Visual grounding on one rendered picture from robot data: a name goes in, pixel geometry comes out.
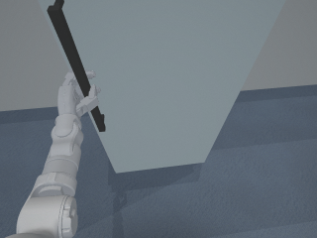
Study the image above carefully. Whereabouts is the left robot upper arm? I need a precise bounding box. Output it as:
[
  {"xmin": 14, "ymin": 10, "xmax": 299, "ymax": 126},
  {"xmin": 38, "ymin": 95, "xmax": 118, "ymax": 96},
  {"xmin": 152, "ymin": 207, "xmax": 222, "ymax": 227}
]
[{"xmin": 5, "ymin": 194, "xmax": 78, "ymax": 238}]

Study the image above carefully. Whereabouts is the left robot hand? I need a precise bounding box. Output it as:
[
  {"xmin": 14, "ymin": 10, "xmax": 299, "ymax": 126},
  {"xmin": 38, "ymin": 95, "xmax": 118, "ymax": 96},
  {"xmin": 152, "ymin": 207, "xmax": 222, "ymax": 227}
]
[{"xmin": 57, "ymin": 68, "xmax": 101, "ymax": 120}]

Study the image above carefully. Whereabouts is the fridge door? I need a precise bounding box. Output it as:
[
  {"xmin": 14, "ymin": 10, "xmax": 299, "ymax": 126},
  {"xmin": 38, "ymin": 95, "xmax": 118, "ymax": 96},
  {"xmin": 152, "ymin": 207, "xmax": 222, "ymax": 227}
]
[{"xmin": 38, "ymin": 0, "xmax": 286, "ymax": 174}]

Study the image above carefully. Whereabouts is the handle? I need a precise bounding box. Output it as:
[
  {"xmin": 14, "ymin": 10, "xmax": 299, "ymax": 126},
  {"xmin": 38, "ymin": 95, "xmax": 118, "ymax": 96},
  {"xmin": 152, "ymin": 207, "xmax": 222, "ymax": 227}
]
[{"xmin": 47, "ymin": 0, "xmax": 106, "ymax": 132}]

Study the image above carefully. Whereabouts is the robot left forearm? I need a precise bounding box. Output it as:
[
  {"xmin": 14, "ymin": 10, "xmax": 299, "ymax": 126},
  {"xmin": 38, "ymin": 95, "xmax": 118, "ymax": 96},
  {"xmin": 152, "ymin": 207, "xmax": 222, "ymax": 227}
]
[{"xmin": 16, "ymin": 113, "xmax": 84, "ymax": 234}]

